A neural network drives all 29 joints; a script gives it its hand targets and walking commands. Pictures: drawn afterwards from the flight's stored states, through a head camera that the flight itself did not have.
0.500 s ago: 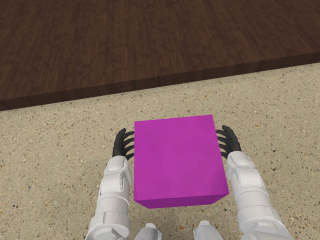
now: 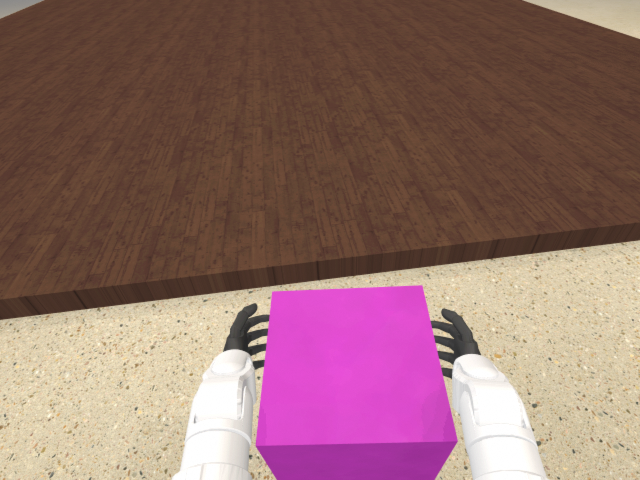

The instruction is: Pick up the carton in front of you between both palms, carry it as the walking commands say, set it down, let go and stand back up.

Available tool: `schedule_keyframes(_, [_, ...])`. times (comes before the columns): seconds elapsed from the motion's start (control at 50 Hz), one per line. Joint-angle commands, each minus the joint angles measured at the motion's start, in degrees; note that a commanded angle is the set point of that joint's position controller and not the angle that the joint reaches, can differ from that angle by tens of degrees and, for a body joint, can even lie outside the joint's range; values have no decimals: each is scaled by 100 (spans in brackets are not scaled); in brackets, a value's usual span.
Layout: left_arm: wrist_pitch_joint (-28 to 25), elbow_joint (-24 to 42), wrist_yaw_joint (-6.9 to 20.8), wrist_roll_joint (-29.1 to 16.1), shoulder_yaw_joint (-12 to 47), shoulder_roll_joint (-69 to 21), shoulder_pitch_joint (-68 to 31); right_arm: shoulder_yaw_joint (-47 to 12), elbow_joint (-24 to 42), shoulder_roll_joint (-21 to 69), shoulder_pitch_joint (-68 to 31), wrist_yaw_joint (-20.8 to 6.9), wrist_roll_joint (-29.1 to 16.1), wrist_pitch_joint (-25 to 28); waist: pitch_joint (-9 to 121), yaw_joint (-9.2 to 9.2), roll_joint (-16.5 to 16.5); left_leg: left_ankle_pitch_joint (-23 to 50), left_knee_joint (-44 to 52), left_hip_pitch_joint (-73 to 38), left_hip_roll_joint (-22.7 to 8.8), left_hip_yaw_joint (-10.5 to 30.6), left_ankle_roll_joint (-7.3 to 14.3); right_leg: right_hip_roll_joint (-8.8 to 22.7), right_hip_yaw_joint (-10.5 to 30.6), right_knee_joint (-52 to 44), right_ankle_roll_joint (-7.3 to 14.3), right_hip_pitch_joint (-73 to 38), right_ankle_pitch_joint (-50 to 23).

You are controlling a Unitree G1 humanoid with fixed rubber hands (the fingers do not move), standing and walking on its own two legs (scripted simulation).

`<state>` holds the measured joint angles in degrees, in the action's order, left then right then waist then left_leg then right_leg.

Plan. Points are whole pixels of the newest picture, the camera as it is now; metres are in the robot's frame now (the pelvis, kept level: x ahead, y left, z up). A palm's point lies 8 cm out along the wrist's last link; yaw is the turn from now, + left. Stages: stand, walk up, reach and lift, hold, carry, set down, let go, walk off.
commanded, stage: reach and lift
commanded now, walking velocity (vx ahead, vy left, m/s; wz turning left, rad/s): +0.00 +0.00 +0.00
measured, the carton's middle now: (351, 395) +0.29 +0.00 -0.06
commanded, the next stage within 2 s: hold in 0.92 s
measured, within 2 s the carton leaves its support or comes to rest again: neither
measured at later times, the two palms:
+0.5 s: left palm (240, 355) +0.30 +0.14 +0.04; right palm (470, 359) +0.29 -0.16 +0.03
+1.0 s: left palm (235, 349) +0.30 +0.15 +0.05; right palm (470, 355) +0.29 -0.15 +0.05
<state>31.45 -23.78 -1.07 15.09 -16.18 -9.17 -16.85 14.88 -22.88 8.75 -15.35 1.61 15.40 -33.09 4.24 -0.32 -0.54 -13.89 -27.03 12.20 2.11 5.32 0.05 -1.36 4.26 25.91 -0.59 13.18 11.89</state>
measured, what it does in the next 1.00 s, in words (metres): stands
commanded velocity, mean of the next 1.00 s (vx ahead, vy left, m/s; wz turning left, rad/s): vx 0.00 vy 0.00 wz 0.00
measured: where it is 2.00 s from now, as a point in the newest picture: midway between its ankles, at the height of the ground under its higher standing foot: outside the picture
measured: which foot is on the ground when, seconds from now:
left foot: down 0.00-1.00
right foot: down 0.00-1.00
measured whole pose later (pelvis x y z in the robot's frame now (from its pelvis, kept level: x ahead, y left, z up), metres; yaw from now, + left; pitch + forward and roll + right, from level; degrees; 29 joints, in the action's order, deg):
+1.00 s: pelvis +0.00 +0.00 +0.01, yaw +0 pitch -6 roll +0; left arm 39.1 -16.7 -0.1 16.1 -13.9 -9.1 -16.4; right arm 12.3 -15.4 8.6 -14.7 0.8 16.0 -41.0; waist 0.0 -0.1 -0.6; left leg -12.0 -21.2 3.2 1.7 5.2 0.1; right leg -1.3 4.6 20.3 -0.5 4.4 10.0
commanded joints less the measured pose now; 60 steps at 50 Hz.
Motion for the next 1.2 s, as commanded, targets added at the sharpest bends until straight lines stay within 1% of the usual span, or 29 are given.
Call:
schedule_keyframes(0.0, [196,-512,1505,-923,2705,-5603,-2356,-2731,-10,5217,-2994,-1545,-1090,33,546,-31,-87,405,636,16,203,7,-42,-327,-61,-375,106,-619,-311])
schedule_keyframes(0.04, [197,-559,1539,-889,2610,-5666,-2598,-2675,-27,5263,-3270,-1594,-1063,27,540,-23,-90,196,623,33,187,-2,-24,-317,-82,-346,116,-624,-135])
schedule_keyframes(0.12, [165,-518,1579,-920,2640,-5819,-3006,-2788,84,5411,-3752,-1662,-1103,47,861,3,-51,219,571,-97,178,-14,2,-317,-98,-288,104,-752,-151])
schedule_keyframes(0.22, [162,-532,1590,-917,2630,-5770,-3155,-2819,85,5458,-3884,-1658,-1085,37,1002,37,27,202,582,-186,193,-57,26,-321,-95,-318,80,-859,-157])
schedule_keyframes(0.3, [192,-511,1607,-894,2609,-5652,-3147,-2788,69,5455,-3796,-1624,-1052,-8,998,38,67,268,609,-237,219,-103,32,-311,-81,-392,53,-954,-254])
schedule_keyframes(0.4, [239,-380,1624,-893,2639,-5519,-3031,-2810,153,5483,-3607,-1574,-1077,-73,1029,37,93,504,648,-328,258,-136,33,-301,-53,-475,9,-1132,-558])
schedule_keyframes(0.54, [325,-94,1624,-948,2744,-5404,-2744,-2892,391,5491,-3276,-1515,-1170,-183,1082,39,97,920,708,-472,300,-134,27,-299,-11,-554,-37,-1394,-1083])
schedule_keyframes(0.64, [399,102,1608,-1012,2832,-5379,-2551,-2946,568,5450,-3072,-1493,-1232,-264,1071,28,81,1163,754,-587,309,-105,10,-314,3,-593,-45,-1493,-1332])
schedule_keyframes(0.74, [479,261,1579,-1076,2911,-5391,-2423,-2985,727,5378,-2954,-1489,-1276,-340,1021,13,49,1325,794,-691,301,-71,-17,-339,0,-624,-35,-1519,-1410])
schedule_keyframes(0.88, [591,382,1536,-1141,2978,-5450,-2381,-3018,874,5266,-2962,-1515,-1315,-432,929,-1,-6,1376,838,-783,273,-37,-54,-372,-24,-650,-2,-1482,-1285])
schedule_keyframes(0.92, [630,513,1519,-1207,3088,-5508,-2355,-3154,1003,5273,-2972,-1534,-1392,-462,1000,15,-16,1487,847,-870,263,-22,-68,-383,-30,-655,-1,-1516,-1325])
schedule_keyframes(0.98, [769,916,1475,-1374,3375,-5550,-2178,-3488,1417,5282,-2867,-1540,-1592,-577,1228,48,-18,1925,872,-1118,248,24,-92,-397,-8,-688,-28,-1651,-1609])
schedule_keyframes(1.0, [838,1003,1456,-1392,3400,-5512,-2094,-3518,1506,5238,-2795,-1529,-1612,-641,1207,57,-24,1996,898,-1162,245,33,-96,-397,2,-716,-33,-1665,-1644])
schedule_keyframes(1.04, [970,1021,1429,-1353,3315,-5382,-1961,-3428,1510,5113,-2638,-1505,-1560,-771,928,61,-43,1793,983,-1123,243,26,-91,-390,9,-795,-14,-1621,-1449])
schedule_keyframes(1.12, [1089,837,1460,-1246,3065,-5224,-2082,-3126,1303,4986,-2680,-1508,-1387,-891,340,29,-39,936,1083,-831,215,-28,-64,-371,-25,-868,54,-1429,-727])
schedule_keyframes(1.18, [1064,802,1524,-1280,3094,-5332,-2370,-3147,1269,5098,-2959,-1554,-1409,-869,405,23,-23,719,1042,-755,199,-52,-51,-359,-46,-818,56,-1409,-555])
